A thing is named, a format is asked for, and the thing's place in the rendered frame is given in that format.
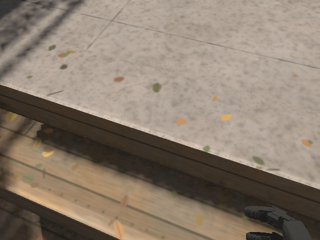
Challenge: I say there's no robot right hand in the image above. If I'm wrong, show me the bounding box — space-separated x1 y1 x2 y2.
244 205 313 240

